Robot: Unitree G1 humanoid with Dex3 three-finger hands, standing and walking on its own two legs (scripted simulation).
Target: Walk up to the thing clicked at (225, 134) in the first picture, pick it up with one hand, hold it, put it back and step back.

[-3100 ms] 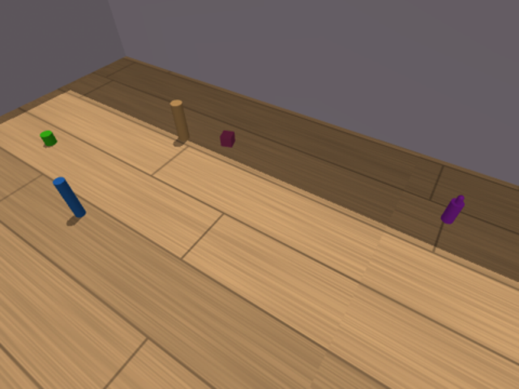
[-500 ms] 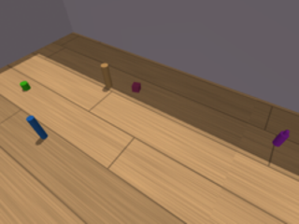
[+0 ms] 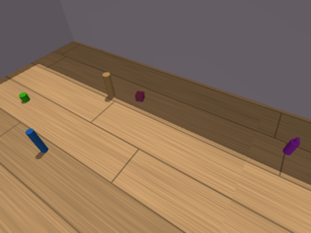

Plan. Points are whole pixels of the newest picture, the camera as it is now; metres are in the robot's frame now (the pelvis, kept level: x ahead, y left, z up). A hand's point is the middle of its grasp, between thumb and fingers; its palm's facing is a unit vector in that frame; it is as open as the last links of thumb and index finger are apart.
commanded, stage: stand
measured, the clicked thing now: (140, 96) +1.46 +0.21 -0.75
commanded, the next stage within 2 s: none
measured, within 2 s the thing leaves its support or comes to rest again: neither
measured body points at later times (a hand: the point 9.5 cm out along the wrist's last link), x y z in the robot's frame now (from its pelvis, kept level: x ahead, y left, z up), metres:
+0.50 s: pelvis +0.01 +0.00 +0.00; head +0.02 -0.01 +0.45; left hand +0.09 +0.30 -0.13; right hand +0.09 -0.30 -0.14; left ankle -0.04 +0.13 -0.75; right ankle +0.03 -0.11 -0.75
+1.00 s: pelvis +0.00 +0.00 +0.00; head +0.01 -0.01 +0.45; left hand +0.08 +0.30 -0.13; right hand +0.07 -0.31 -0.14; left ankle -0.04 +0.13 -0.75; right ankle +0.03 -0.11 -0.75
